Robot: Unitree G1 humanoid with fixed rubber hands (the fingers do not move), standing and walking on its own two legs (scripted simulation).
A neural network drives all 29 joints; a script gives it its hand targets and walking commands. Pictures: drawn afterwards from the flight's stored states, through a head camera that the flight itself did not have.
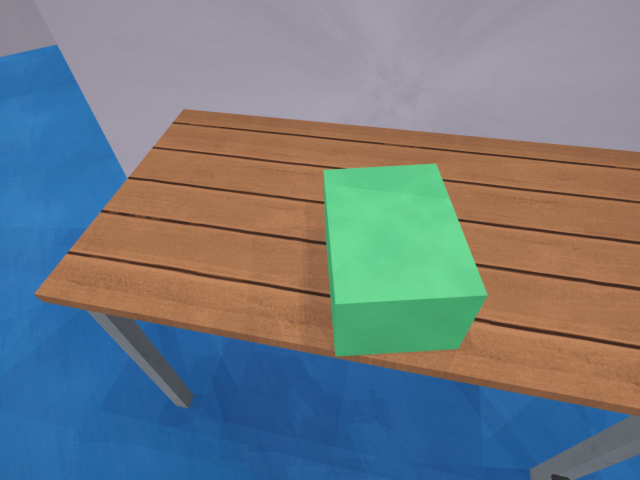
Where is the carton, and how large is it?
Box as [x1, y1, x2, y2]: [323, 164, 487, 355]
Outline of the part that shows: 435,164 323,170 325,235 335,355 457,348 487,295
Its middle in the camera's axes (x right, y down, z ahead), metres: +0.11 +0.03 +0.61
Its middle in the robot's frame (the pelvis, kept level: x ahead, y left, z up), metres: +0.46 -0.07 -0.01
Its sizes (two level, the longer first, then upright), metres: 0.254 0.185 0.149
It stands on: a table, 0.67 m high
